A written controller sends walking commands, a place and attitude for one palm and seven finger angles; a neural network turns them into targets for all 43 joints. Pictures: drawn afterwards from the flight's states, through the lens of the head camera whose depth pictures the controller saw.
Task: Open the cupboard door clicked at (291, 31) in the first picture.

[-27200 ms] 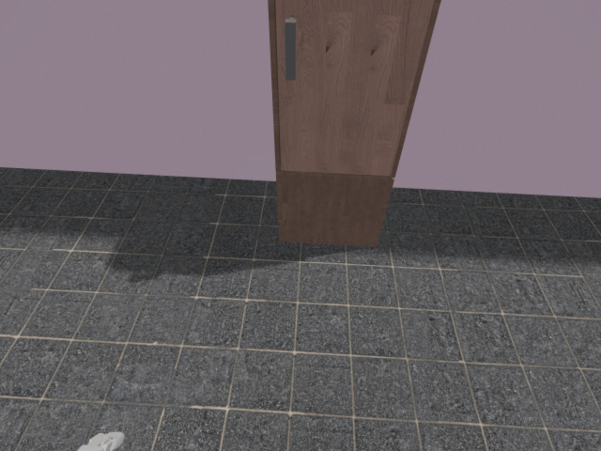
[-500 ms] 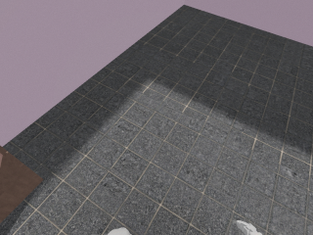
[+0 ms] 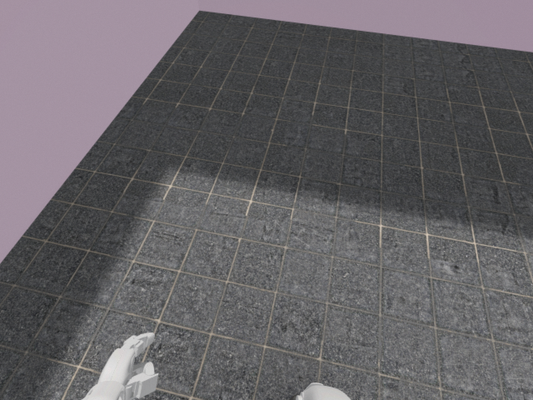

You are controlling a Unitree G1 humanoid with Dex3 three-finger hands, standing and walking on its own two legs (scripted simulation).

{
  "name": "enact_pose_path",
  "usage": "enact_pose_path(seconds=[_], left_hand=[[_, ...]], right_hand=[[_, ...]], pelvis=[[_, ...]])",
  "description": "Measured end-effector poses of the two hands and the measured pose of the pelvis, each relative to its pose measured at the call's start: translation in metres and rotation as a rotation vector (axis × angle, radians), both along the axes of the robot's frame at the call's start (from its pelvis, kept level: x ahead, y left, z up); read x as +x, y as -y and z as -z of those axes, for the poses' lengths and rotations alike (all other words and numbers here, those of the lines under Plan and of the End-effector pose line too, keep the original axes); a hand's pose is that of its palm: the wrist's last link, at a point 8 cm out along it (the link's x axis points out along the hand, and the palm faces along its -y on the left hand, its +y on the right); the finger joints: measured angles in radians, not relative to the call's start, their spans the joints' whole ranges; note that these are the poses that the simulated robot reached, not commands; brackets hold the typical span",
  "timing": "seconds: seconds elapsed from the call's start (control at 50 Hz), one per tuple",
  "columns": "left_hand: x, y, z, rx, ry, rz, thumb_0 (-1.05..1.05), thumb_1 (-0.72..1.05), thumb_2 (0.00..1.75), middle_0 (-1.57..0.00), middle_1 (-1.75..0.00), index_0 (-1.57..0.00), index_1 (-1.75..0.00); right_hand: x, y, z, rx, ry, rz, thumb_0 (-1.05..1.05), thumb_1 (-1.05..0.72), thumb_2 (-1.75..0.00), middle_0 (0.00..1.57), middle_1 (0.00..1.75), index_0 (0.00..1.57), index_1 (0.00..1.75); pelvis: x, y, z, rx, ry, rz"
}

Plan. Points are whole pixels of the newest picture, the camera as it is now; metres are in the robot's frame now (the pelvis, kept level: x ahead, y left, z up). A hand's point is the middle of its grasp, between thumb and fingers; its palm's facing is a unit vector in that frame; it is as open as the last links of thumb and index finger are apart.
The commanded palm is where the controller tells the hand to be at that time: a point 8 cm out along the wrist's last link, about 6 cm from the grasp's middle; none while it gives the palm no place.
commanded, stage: walk to a spot facing it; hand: left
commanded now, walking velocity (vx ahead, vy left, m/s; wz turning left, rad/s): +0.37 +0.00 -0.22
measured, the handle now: out of the picture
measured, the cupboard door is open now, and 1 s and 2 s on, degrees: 47 47 47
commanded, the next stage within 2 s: turn to face it in 0.68 s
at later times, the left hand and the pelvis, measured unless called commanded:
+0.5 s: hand (151, 319) +0.27 +0.22 -0.15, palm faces -0.09 -0.98 -0.16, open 7.4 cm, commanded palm none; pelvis +0.23 +0.03 +0.02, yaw -9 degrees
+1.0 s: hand (227, 194) +0.56 +0.09 -0.15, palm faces -0.25 -0.95 -0.19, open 7.2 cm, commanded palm none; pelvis +0.42 -0.06 +0.02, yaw -14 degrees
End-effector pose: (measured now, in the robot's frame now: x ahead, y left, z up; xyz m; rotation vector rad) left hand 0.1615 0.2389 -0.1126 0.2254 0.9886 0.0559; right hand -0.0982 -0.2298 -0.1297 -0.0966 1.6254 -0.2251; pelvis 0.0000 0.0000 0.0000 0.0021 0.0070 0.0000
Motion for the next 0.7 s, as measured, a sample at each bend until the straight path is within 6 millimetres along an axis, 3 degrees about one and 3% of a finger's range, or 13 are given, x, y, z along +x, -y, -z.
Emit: enact_pose_path(seconds=[0.12,0.28,0.32,0.36,0.42,0.52,0.6,0.7], left_hand=[[-0.006,0.013,0.003,-0.016,-0.179,-0.008,0.0,0.91,0.9,-0.2,-0.3,-0.2,-0.3],[-0.003,-0.02,0.016,-0.021,-0.331,-0.097,-0.01,0.93,0.9,-0.21,-0.3,-0.21,-0.3],[0.002,-0.03,0.027,-0.026,-0.371,-0.108,-0.01,0.92,0.9,-0.21,-0.3,-0.21,-0.3],[0.014,-0.037,0.032,-0.02,-0.41,-0.097,0.0,0.92,0.9,-0.2,-0.3,-0.2,-0.3],[0.047,-0.039,0.027,-0.015,-0.415,-0.07,0.0,0.91,0.9,-0.2,-0.3,-0.2,-0.3],[0.128,-0.027,0.01,-0.035,-0.331,-0.017,0.0,0.91,0.9,-0.2,-0.3,-0.2,-0.3],[0.2,-0.006,0.003,-0.036,-0.271,0.056,0.0,0.91,0.9,-0.2,-0.3,-0.2,-0.3],[0.295,0.034,0.001,-0.009,-0.208,0.169,0.0,0.91,0.9,-0.2,-0.3,-0.2,-0.3]], right_hand=[[0.131,0.012,-0.014,-0.035,0.237,-0.004,0.01,-0.91,-0.9,0.2,0.3,0.2,0.3],[0.302,-0.004,-0.027,-0.053,0.483,-0.094,0.0,-0.91,-0.9,0.2,0.3,0.2,0.3],[0.337,-0.01,-0.024,-0.071,0.536,-0.113,0.0,-0.91,-0.9,0.2,0.3,0.2,0.3],[0.359,-0.016,-0.025,-0.083,0.567,-0.111,0.0,-0.91,-0.9,0.2,0.3,0.2,0.3],[0.367,-0.024,-0.03,-0.082,0.551,-0.085,0.0,-0.91,-0.9,0.2,0.3,0.2,0.3],[0.35,-0.02,-0.031,-0.093,0.415,-0.004,-0.01,-0.94,-0.9,0.2,0.3,0.2,0.3],[0.327,-0.012,-0.027,-0.084,0.286,0.068,-0.01,-0.94,-0.9,0.2,0.3,0.2,0.3],[0.305,-0.004,-0.015,-0.053,0.145,0.178,0.0,-0.93,-0.9,0.2,0.3,0.2,0.3]], pelvis=[[0.052,0.002,-0.02,-0.002,-0.018,0.051],[0.134,-0.017,-0.018,-0.027,-0.012,0.092],[0.158,-0.026,-0.008,-0.04,-0.008,0.108],[0.175,-0.031,-0.005,-0.026,0.003,0.127],[0.2,-0.033,-0.012,-0.02,0.003,0.14],[0.238,-0.031,-0.026,-0.022,-0.006,0.165],[0.271,-0.022,-0.028,-0.017,-0.009,0.197],[0.315,0.005,-0.02,-0.002,-0.005,0.246]])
